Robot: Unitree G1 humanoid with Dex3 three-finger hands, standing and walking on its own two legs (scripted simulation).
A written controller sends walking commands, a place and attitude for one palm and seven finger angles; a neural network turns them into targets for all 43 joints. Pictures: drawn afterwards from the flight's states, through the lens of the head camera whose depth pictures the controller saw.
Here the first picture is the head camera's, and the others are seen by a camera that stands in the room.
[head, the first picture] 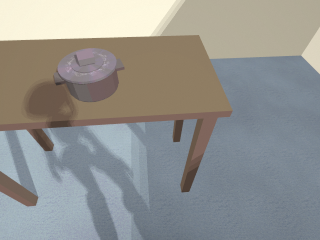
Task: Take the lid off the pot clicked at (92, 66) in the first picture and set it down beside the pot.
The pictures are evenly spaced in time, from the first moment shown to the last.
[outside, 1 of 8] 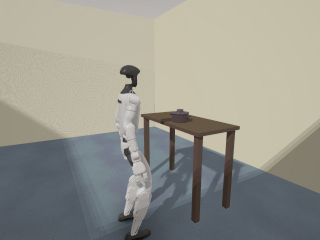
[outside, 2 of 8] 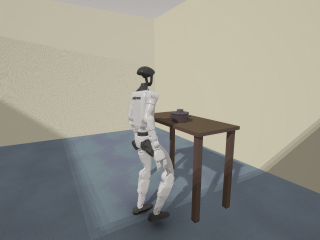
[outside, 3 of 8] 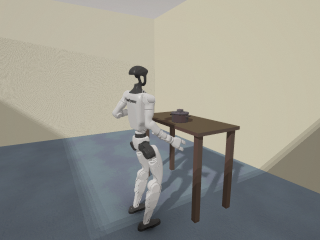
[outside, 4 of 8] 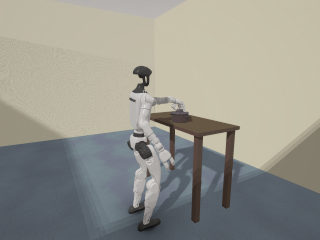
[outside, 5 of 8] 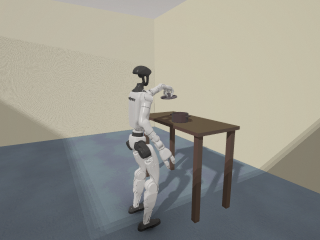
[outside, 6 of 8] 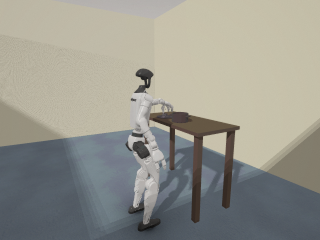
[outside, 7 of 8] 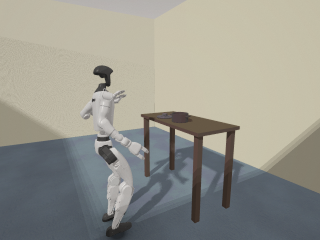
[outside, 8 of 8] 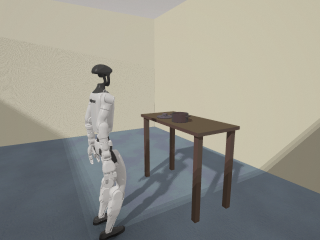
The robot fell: no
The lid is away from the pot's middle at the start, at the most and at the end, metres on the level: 0.00 0.25 0.25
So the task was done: yes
